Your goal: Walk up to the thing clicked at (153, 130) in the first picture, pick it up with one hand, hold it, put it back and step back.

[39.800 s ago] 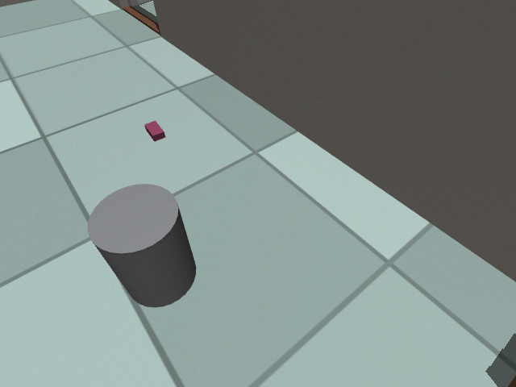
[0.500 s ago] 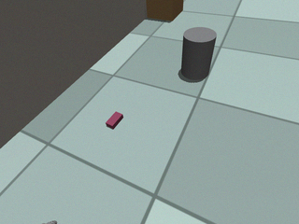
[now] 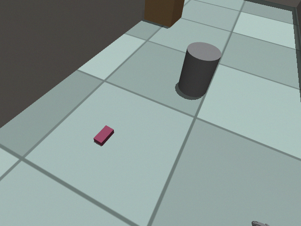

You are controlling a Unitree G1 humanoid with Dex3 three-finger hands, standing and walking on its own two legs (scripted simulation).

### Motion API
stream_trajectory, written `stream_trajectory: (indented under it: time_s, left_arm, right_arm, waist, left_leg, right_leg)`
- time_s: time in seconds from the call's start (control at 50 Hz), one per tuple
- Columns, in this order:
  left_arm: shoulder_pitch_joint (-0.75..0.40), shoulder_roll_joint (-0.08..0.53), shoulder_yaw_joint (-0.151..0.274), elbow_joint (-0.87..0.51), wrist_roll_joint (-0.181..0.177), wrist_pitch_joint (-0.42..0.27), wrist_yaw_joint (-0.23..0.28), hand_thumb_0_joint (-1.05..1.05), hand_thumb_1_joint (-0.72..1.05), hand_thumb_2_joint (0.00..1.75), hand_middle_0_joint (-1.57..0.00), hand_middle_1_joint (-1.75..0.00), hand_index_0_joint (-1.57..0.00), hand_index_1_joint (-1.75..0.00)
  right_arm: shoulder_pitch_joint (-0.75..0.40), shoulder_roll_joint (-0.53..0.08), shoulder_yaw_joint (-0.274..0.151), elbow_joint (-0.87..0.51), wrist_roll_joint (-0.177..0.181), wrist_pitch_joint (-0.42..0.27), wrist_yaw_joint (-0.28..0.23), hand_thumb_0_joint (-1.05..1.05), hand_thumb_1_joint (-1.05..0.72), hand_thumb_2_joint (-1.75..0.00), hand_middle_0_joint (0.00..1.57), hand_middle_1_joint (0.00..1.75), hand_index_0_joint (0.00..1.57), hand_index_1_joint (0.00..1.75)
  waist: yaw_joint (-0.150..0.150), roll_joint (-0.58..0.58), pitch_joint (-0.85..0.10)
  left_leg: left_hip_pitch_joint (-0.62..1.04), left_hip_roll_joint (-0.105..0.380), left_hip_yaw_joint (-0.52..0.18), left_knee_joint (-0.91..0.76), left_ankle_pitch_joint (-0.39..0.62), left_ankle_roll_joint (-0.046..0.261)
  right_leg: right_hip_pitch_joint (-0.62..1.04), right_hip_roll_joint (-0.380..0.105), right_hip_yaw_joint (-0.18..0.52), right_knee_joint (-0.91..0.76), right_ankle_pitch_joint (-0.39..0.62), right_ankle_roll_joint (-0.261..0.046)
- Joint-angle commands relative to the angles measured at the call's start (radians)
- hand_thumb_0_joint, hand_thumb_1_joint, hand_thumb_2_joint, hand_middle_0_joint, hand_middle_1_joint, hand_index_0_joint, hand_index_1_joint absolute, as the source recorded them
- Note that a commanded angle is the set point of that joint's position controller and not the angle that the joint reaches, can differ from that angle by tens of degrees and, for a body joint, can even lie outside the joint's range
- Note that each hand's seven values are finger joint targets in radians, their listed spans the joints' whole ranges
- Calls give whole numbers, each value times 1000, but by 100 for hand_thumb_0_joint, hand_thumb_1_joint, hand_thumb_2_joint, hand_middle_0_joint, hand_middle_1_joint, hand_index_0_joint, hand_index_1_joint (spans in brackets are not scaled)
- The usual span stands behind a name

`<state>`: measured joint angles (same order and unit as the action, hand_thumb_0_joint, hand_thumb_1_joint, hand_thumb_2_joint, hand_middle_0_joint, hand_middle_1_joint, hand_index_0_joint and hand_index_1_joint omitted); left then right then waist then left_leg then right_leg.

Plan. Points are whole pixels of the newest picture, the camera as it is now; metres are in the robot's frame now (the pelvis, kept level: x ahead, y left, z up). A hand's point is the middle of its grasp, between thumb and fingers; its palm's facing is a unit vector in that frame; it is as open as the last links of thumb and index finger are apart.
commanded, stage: walk up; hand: left
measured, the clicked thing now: (104, 135) +0.85 +0.32 -0.74
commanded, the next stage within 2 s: none
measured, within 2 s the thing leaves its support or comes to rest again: neither
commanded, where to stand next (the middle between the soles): +0.37 -0.02 m, yaw -2 degrees
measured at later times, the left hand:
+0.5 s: hand (72, 190) +0.25 +0.24 -0.12, palm faces -0.04 -0.91 -0.41, open 7.4 cm
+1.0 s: hand (67, 169) +0.33 +0.29 -0.16, palm faces -0.08 -0.94 -0.32, open 7.4 cm
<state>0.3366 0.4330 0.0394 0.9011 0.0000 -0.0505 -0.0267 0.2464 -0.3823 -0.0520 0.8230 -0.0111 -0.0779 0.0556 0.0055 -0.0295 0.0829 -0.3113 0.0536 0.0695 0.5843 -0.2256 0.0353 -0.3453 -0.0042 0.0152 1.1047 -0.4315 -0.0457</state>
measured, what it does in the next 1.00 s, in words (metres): walks ahead: right foot, then left foot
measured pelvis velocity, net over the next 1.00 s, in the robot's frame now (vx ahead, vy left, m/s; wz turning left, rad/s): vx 0.27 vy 0.02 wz -0.04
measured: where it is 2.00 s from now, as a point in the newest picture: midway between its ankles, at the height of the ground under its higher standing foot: (144, 212)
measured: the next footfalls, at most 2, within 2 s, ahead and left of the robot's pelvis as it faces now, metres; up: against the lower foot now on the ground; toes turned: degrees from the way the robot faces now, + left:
right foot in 0.36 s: +0.25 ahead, -0.15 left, +0.00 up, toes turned -6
left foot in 0.76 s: +0.38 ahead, +0.13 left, +0.00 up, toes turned +1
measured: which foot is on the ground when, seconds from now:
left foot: down 0.00-0.38, up 0.40-0.74, down 0.76-1.00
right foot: up 0.00-0.34, down 0.36-0.78, up 0.80-1.00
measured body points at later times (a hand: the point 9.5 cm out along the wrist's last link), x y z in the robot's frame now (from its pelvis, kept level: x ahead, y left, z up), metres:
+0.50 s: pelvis +0.16 -0.03 +0.00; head +0.18 -0.06 +0.45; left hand +0.25 +0.29 -0.09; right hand +0.20 -0.34 -0.14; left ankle +0.13 +0.10 -0.67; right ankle +0.21 -0.14 -0.73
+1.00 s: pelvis +0.27 +0.02 +0.00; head +0.30 +0.06 +0.45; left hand +0.33 +0.34 -0.14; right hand +0.32 -0.30 -0.09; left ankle +0.34 +0.13 -0.73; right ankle +0.30 -0.13 -0.68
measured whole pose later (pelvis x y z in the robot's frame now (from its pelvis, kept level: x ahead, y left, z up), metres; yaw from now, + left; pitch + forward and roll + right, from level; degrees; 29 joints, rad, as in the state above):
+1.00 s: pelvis +0.27 +0.02 +0.00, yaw -2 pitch -3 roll -1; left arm 0.29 0.43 0.04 0.90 0.00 -0.01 -0.02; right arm 0.29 -0.38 -0.03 0.86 -0.02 -0.07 0.01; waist 0.00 -0.07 0.10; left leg -0.29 0.04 0.08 0.54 -0.20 0.03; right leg -0.44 -0.04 0.02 0.95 -0.40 -0.02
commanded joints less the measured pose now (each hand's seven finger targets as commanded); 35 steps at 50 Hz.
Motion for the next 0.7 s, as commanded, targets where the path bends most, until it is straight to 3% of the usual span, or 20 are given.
stream_trajectory:
  time_s: [0.0, 0.12, 0.16, 0.24, 0.26, 0.28, 0.3, 0.32, 0.34, 0.36, 0.38, 0.4, 0.42, 0.44, 0.46, 0.5, 0.58, 0.64, 0.68]
  left_arm:
    - [90, 173, 58, -49, -15, -15, -3, 0, 90, 90, -20, -30, -20, -30]
    - [-26, 159, 60, -90, 9, -9, -30, 0, 90, 90, -20, -30, -20, -30]
    - [-80, 154, 62, -103, 13, -13, -36, 0, 90, 90, -20, -30, -20, -30]
    - [-90, 145, 67, -98, 12, -28, -38, 0, 90, 90, -20, -30, -20, -30]
    - [-72, 142, 68, -90, 13, -29, -36, 0, 90, 90, -20, -30, -20, -30]
    - [-55, 143, 69, -82, 16, -34, -33, 0, 90, 90, -20, -30, -20, -30]
    - [-13, 155, 77, -68, 18, -41, -27, 0, 90, 90, -20, -30, -20, -30]
    - [61, 189, 91, -49, 20, -49, -15, 0, 90, 90, -20, -30, -20, -30]
    - [131, 254, 114, -47, 27, -59, -3, 0, 90, 90, -20, -30, -20, -30]
    - [128, 303, 119, -73, 18, -65, 6, 0, 90, 90, -20, -30, -20, -30]
    - [93, 310, 117, -72, 3, -56, 4, 0, 90, 90, -20, -30, -20, -30]
    - [81, 301, 111, -81, -5, -51, 6, 0, 90, 90, -20, -30, -20, -30]
    - [64, 271, 103, -82, -12, -49, 9, 0, 90, 90, -20, -30, -20, -30]
    - [36, 240, 92, -90, -12, -49, 12, 0, 90, 90, -20, -30, -20, -30]
    - [1, 234, 87, -101, -10, -50, 12, 0, 90, 90, -20, -30, -20, -30]
    - [-6, 226, 84, -110, -1, -54, 11, 0, 90, 90, -20, -30, -20, -30]
    - [-37, 239, 89, -144, 11, -49, 1, 0, 90, 90, -20, -30, -20, -30]
    - [-36, 241, 91, -155, 17, -42, -10, 0, 90, 90, -20, -30, -20, -30]
    - [-52, 238, 83, -150, 11, -30, -9, 0, 90, 90, -20, -30, -20, -30]
  right_arm:
    - [82, -264, -71, -39, 18, -26, -29, 0, -90, -90, 20, 30, 20, 30]
    - [85, -283, -82, -72, 6, -28, -28, 0, -90, -90, 20, 30, 20, 30]
    - [98, -290, -84, -70, 4, -24, -26, 0, -90, -90, 20, 30, 20, 30]
    - [70, -285, -78, -87, 3, -14, -21, 0, -90, -90, 20, 30, 20, 30]
    - [66, -287, -80, -91, 6, -11, -21, 0, -90, -90, 20, 30, 20, 30]
    - [68, -281, -78, -93, 6, -6, -21, 0, -90, -90, 20, 30, 20, 30]
    - [68, -266, -71, -101, 8, -2, -21, 0, -90, -90, 20, 30, 20, 30]
    - [87, -224, -55, -106, 10, -2, -21, 0, -90, -90, 20, 30, 20, 30]
    - [129, -169, -36, -117, 14, -6, -22, 0, -90, -90, 20, 30, 20, 30]
    - [164, -133, -18, -112, 12, -1, -22, 0, -90, -90, 20, 30, 20, 30]
    - [136, -249, -46, -87, 6, 13, -34, 0, -90, -90, 20, 30, 20, 30]
    - [116, -260, -53, -78, 3, 14, -41, 0, -90, -90, 20, 30, 20, 30]
    - [93, -253, -51, -64, 8, 16, -39, 0, -90, -90, 20, 30, 20, 30]
    - [114, -246, -54, -50, 18, 18, -32, 0, -90, -90, 20, 30, 20, 30]
    - [137, -237, -50, -38, 19, 22, -26, 0, -90, -90, 20, 30, 20, 30]
    - [143, -222, -51, -26, 10, 26, -16, 0, -90, -90, 20, 30, 20, 30]
    - [110, -213, -60, -23, -4, 29, 2, 0, -90, -90, 20, 30, 20, 30]
    - [64, -204, -63, -30, -5, 8, 4, 0, -90, -90, 20, 30, 20, 30]
    - [87, -195, -64, -6, -9, -3, -8, 0, -90, -90, 20, 30, 20, 30]
  waist:
    - [-1, 167, -24]
    - [-33, 162, 18]
    - [-48, 157, 37]
    - [-29, 163, 12]
    - [-16, 155, -3]
    - [-10, 118, -24]
    - [18, 80, -52]
    - [56, -15, -110]
    - [80, -192, -178]
    - [64, -262, -175]
    - [75, -155, -128]
    - [70, -147, -90]
    - [63, -101, -35]
    - [38, -97, -27]
    - [13, -114, -32]
    - [9, -125, -37]
    - [12, -152, 8]
    - [28, -153, -1]
    - [7, -114, -23]
  left_leg:
    - [130, 202, -209, -294, 237, 137]
    - [168, 223, -160, -353, 66, 205]
    - [137, 207, -136, -351, 46, 192]
    - [93, 191, -118, -272, 68, 172]
    - [89, 202, -126, -244, 62, 166]
    - [98, 180, -106, -182, 92, 152]
    - [65, 163, -86, -97, 122, 128]
    - [17, 114, -47, 67, 166, 98]
    - [-103, 32, 14, 329, 64, 55]
    - [-288, -73, -16, 470, -296, 8]
    - [-319, -38, -67, 533, -323, 11]
    - [-320, -12, -104, 548, -315, 7]
    - [-306, 6, -143, 544, -271, 5]
    - [-279, 9, -153, 520, -222, 4]
    - [-248, 22, -135, 475, -193, -1]
    - [-213, 18, -109, 416, -130, -12]
    - [-172, 34, -55, 238, -60, -45]
    - [-87, 34, -38, 79, -12, -47]
    - [25, 10, -15, 9, 60, -43]
  right_leg:
    - [-154, -59, 66, -8, 117, 13]
    - [-216, -102, 9, -260, 187, 56]
    - [-175, -105, -16, -354, 226, 50]
    - [-41, -67, -55, -485, 254, 29]
    - [5, -59, -59, -501, 259, 22]
    - [58, -34, -84, -560, 260, 21]
    - [163, -16, -93, -597, 275, 12]
    - [302, -14, -62, -628, 238, -8]
    - [436, -175, 182, -726, 142, -64]
    - [505, -390, 535, -801, 131, -138]
    - [445, -432, 597, -816, 98, -230]
    - [377, -423, 570, -814, 144, -250]
    - [292, -375, 448, -827, 203, -224]
    - [271, -316, 337, -823, 255, -178]
    - [237, -280, 259, -823, 261, -165]
    - [194, -243, 174, -817, 309, -169]
    - [85, -224, 105, -880, 21, -178]
    - [55, -233, 90, -835, 25, -174]
    - [13, -230, 65, -744, 81, -156]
